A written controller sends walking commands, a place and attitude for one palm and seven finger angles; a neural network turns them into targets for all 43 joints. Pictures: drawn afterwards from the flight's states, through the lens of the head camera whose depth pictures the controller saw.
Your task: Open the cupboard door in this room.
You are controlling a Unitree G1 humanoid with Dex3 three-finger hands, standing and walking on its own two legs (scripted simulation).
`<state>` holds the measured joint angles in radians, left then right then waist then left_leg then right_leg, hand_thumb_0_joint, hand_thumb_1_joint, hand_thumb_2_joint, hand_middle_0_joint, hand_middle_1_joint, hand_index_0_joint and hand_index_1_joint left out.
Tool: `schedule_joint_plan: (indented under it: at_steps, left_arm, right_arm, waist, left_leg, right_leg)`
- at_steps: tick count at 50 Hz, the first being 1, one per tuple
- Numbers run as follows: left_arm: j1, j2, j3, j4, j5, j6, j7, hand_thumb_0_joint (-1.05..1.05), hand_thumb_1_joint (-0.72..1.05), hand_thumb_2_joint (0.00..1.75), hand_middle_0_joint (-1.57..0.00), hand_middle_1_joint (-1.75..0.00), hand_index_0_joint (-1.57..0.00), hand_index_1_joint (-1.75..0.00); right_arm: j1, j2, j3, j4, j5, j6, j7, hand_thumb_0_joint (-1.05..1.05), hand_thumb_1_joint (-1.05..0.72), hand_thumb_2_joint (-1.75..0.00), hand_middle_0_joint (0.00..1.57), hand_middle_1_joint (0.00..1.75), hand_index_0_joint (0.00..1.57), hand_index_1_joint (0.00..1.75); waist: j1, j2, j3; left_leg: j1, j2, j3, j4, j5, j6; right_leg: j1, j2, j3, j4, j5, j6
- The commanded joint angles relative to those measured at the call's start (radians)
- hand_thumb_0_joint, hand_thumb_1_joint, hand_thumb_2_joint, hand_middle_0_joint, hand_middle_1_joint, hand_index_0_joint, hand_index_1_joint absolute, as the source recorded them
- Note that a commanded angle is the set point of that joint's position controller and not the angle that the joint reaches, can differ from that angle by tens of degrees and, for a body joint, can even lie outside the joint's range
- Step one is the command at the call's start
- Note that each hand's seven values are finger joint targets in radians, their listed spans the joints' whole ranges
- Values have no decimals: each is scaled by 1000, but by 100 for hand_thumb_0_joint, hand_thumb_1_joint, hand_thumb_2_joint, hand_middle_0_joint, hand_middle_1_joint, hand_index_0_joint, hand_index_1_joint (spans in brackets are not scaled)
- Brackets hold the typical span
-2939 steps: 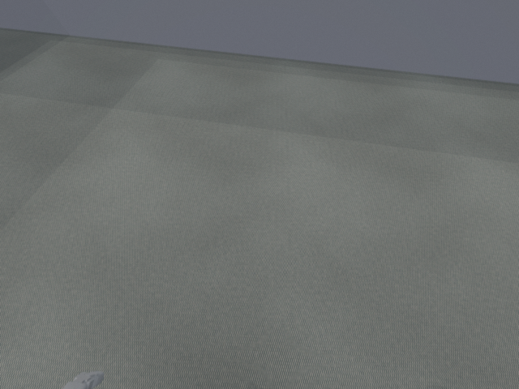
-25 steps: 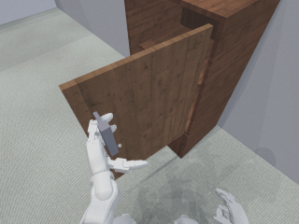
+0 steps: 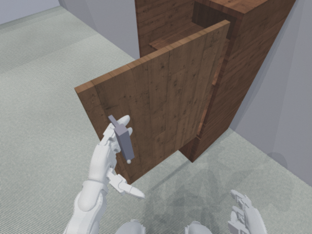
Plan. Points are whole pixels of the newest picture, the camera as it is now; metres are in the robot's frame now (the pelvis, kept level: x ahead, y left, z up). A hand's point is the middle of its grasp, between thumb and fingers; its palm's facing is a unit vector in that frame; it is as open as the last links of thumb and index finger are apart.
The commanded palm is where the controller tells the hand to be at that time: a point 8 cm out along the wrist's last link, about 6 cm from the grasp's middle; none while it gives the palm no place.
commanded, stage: slide the hand sideways off the handle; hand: left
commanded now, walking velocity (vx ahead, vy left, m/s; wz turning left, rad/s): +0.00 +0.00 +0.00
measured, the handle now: (120, 138) +0.34 +0.11 +0.05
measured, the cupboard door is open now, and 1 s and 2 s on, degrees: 85 84 84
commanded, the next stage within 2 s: draw the hand back to the body in 0.90 s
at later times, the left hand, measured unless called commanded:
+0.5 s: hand (112, 173) +0.25 +0.12 +0.05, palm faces -0.04 -1.00 -0.03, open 16.1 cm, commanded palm +0.22 +0.18 +0.05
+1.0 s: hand (91, 190) +0.21 +0.16 +0.05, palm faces -0.04 -1.00 -0.03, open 16.3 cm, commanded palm +0.18 +0.22 +0.06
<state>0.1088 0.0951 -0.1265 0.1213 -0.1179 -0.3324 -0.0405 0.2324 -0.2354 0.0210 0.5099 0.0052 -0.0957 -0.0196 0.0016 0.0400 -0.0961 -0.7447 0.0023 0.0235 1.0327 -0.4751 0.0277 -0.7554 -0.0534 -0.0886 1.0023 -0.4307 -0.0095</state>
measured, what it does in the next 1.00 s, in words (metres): stands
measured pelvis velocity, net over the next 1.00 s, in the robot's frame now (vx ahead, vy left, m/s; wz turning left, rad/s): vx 0.02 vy -0.01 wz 0.00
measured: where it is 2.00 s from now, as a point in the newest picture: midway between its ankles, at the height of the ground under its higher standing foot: outside the picture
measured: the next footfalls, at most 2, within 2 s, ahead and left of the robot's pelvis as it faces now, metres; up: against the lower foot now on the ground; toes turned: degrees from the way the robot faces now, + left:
none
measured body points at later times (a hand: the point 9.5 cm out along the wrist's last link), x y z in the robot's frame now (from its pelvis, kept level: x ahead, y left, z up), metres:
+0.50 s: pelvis +0.02 +0.00 -0.01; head +0.08 -0.01 +0.44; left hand +0.24 +0.17 +0.05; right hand +0.20 -0.23 -0.09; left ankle +0.02 +0.10 -0.67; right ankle +0.04 -0.12 -0.67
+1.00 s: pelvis +0.02 -0.01 -0.02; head +0.07 -0.01 +0.43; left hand +0.21 +0.21 +0.05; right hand +0.21 -0.24 -0.09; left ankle +0.02 +0.10 -0.67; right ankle +0.04 -0.12 -0.67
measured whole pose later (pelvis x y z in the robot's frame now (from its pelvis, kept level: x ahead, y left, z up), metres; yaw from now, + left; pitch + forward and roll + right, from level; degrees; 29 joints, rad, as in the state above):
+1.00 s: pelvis +0.02 -0.01 -0.02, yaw +0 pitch +14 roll -2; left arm 0.54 0.21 0.11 -0.20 -0.27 -0.35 -0.26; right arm 0.24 -0.23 0.01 0.44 0.02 -0.13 -0.06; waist 0.01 0.04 -0.14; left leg -0.84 0.03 -0.02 1.16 -0.56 0.01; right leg -0.83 -0.03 -0.12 1.10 -0.51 -0.03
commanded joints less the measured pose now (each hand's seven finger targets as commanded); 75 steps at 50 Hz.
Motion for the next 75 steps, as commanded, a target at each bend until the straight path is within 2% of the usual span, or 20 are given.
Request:
schedule_joint_plan:
  at_steps: [1, 7, 12, 17, 21, 27, 36, 37, 38, 43, 46, 49, 51, 53, 54, 60, 61, 62, 70, 75]
  left_arm:
    - [-76, 16, 40, -240, 20, -56, 57, 0, -50, 30, -15, -30, -15, -30]
    - [16, 43, 69, -317, 36, -45, 62, 0, -50, 30, -15, -30, -15, -30]
    - [94, 72, 100, -375, 24, -37, 57, 0, -50, 30, -15, -30, -15, -30]
    - [155, 96, 135, -413, -4, -60, 25, 0, -50, 30, -15, -30, -15, -30]
    - [213, 97, 135, -472, -29, -78, -18, 0, -50, 30, -15, -30, -15, -30]
    - [306, 137, 175, -490, -55, -72, -70, 0, -50, 30, -15, -30, -15, -30]
    - [386, 205, 287, -492, -123, -79, -150, 0, -50, 30, -15, -30, -15, -30]
    - [376, 210, 295, -510, -127, -86, -159, 0, -50, 30, -15, -30, -15, -30]
    - [391, 195, 279, -520, -134, -89, -171, 0, -50, 30, -15, -30, -15, -30]
    - [439, 207, 288, -527, -160, -89, -218, 0, -50, 30, -15, -30, -15, -30]
    - [415, 215, 297, -510, -170, -83, -226, 0, -50, 30, -15, -30, -15, -30]
    - [404, 205, 282, -536, -167, -82, -220, 0, -50, 30, -15, -30, -15, -30]
    - [410, 252, 326, -558, -164, -76, -206, 0, -50, 30, -15, -30, -15, -30]
    - [400, 271, 341, -615, -162, -67, -192, 0, -50, 30, -15, -30, -15, -30]
    - [403, 262, 332, -627, -165, -56, -188, 0, -50, 30, -15, -30, -15, -30]
    - [432, 252, 339, -606, -181, 16, -185, 0, -50, 30, -15, -30, -15, -30]
    - [442, 266, 358, -583, -181, 28, -186, 0, -50, 30, -15, -30, -15, -30]
    - [447, 248, 343, -575, -183, 37, -192, 0, -50, 30, -15, -30, -15, -30]
    - [431, 285, 394, -664, -203, 61, -201, 0, -50, 30, -15, -30, -15, -30]
    - [432, 305, 430, -676, -216, 94, -216, 0, -32, 37, -16, -30, -16, -30]
  right_arm:
    - [-54, -103, -42, -177, -7, -47, 10, 0, -90, -90, 20, 30, 20, 30]
    - [-48, -96, -41, -207, -7, -31, 12, 0, -90, -90, 20, 30, 20, 30]
    - [-39, -95, -40, -221, -8, -25, 6, 0, -90, -90, 20, 30, 20, 30]
    - [-32, -96, -43, -218, -8, -36, -5, 0, -90, -90, 20, 30, 20, 30]
    - [-25, -97, -46, -223, -3, -52, -10, 0, -90, -90, 20, 30, 20, 30]
    - [-8, -103, -53, -222, 0, -62, -18, 0, -90, -90, 20, 30, 20, 30]
    - [-19, -104, -61, -221, 10, -62, -37, 0, -90, -90, 20, 30, 20, 30]
    - [-26, -106, -61, -222, 10, -66, -39, 0, -90, -90, 20, 30, 20, 30]
    - [-24, -104, -61, -223, 12, -70, -40, 0, -90, -90, 20, 30, 20, 30]
    - [-24, -104, -66, -221, 16, -78, -45, 0, -90, -90, 20, 30, 20, 30]
    - [-26, -108, -65, -217, 14, -83, -49, 0, -90, -90, 20, 30, 20, 30]
    - [-31, -109, -63, -228, 15, -89, -48, 0, -90, -90, 20, 30, 20, 30]
    - [-33, -110, -64, -231, 15, -86, -49, 0, -90, -90, 20, 30, 20, 30]
    - [-30, -108, -59, -242, 22, -84, -53, 0, -90, -90, 20, 30, 20, 30]
    - [-31, -103, -54, -245, 24, -83, -53, 0, -90, -90, 20, 30, 20, 30]
    - [-32, -104, -43, -238, 35, -85, -60, 0, -90, -90, 20, 30, 20, 30]
    - [-40, -105, -44, -234, 36, -85, -62, 0, -90, -90, 20, 30, 20, 30]
    - [-42, -105, -39, -235, 38, -87, -61, 0, -90, -90, 20, 30, 20, 30]
    - [-39, -106, -30, -223, 41, -131, -62, 0, -90, -90, 20, 30, 20, 30]
    - [-51, -111, -26, -201, 45, -153, -62, 0, -90, -90, 20, 30, 20, 30]
  waist:
    - [6, -93, -211]
    - [17, -42, -220]
    - [13, -61, -216]
    - [5, -69, -218]
    - [5, -28, -255]
    - [-1, -54, -247]
    - [3, -64, -222]
    - [6, -39, -233]
    - [4, -13, -241]
    - [3, -11, -242]
    - [-6, -52, -209]
    - [-1, -8, -213]
    - [14, -19, -232]
    - [18, 24, -245]
    - [19, 41, -236]
    - [8, 6, -175]
    - [8, -25, -155]
    - [9, -8, -125]
    - [24, 23, -128]
    - [30, 23, -97]
  left_leg:
    - [67, -14, -63, -182, 96, -17]
    - [71, -13, -51, -175, 127, -21]
    - [57, -10, -49, -161, 153, -21]
    - [33, -13, -45, -132, 150, -19]
    - [49, -16, -51, -118, 203, -21]
    - [17, -18, -45, -84, 222, -19]
    - [-45, -21, -42, -46, 194, -19]
    - [-40, -21, -42, -41, 199, -19]
    - [-26, -23, -40, -41, 203, -19]
    - [-10, -21, -49, -41, 244, -20]
    - [-43, -18, -54, -30, 198, -18]
    - [-37, -19, -54, -36, 165, -20]
    - [-41, -19, -55, -41, 162, -18]
    - [6, -19, -53, -73, 159, -19]
    - [17, -20, -51, -85, 156, -18]
    - [61, -14, -62, -151, 142, -18]
    - [55, -12, -63, -156, 136, -17]
    - [59, -12, -62, -169, 126, -17]
    - [168, -7, -67, -238, 191, -22]
    - [204, -5, -68, -274, 206, -23]
  right_leg:
    - [137, 48, 26, -133, 70, -28]
    - [145, 51, 30, -117, 108, -31]
    - [158, 55, 30, -110, 145, -27]
    - [153, 57, 38, -104, 153, -23]
    - [161, 60, 34, -79, 204, -27]
    - [163, 58, 44, -75, 243, -19]
    - [171, 59, 73, -89, 199, -17]
    - [164, 57, 76, -81, 201, -18]
    - [158, 57, 73, -79, 206, -18]
    - [152, 63, 53, -62, 248, -17]
    - [127, 67, 62, -76, 175, -16]
    - [105, 64, 55, -72, 122, -18]
    - [131, 66, 66, -82, 103, -22]
    - [150, 66, 58, -96, 97, -23]
    - [157, 66, 58, -110, 95, -22]
    - [189, 72, 36, -169, 87, -14]
    - [201, 72, 40, -184, 72, -15]
    - [196, 71, 39, -196, 61, -14]
    - [260, 76, 12, -226, 149, -15]
    - [294, 75, 8, -263, 173, -13]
